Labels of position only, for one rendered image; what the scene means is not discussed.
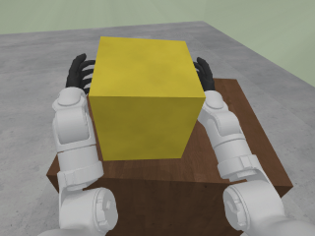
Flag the robot right forearm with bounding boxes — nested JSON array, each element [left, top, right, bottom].
[[197, 90, 284, 213]]

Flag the robot right hand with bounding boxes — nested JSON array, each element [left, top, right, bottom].
[[193, 57, 216, 91]]

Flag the carton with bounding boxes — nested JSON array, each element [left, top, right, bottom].
[[89, 36, 206, 161]]

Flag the pedestal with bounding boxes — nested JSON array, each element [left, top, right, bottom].
[[46, 78, 293, 236]]

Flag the left robot upper arm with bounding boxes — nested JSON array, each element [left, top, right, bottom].
[[37, 187, 118, 236]]

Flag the robot left forearm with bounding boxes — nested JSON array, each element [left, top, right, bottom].
[[52, 87, 104, 226]]

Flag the right robot upper arm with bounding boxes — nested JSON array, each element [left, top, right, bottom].
[[222, 179, 315, 236]]

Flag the robot left hand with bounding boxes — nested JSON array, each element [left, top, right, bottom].
[[65, 53, 95, 94]]

